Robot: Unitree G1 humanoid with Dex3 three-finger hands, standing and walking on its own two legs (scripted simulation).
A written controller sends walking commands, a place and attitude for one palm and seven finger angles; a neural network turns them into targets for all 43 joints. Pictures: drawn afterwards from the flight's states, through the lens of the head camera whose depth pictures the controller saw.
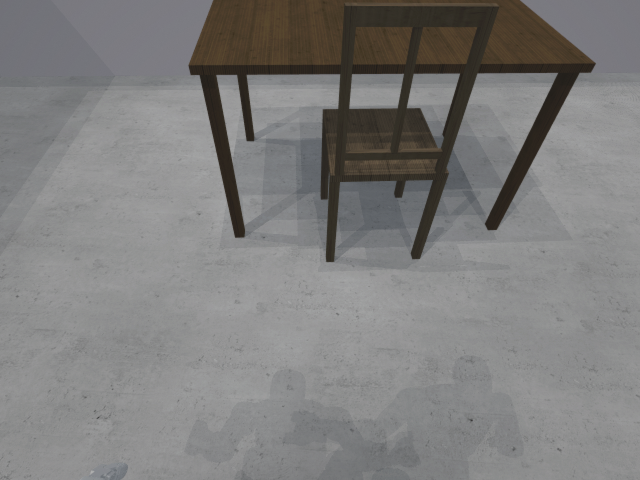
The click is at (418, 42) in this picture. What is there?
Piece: chair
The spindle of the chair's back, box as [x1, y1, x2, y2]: [390, 27, 422, 152]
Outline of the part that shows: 422,27 412,28 390,147 391,152 397,152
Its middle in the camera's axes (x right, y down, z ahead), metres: +0.23 -0.39 +1.07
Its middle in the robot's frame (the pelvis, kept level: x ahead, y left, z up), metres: +1.07 -0.17 -0.05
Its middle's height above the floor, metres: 0.72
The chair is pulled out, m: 0.00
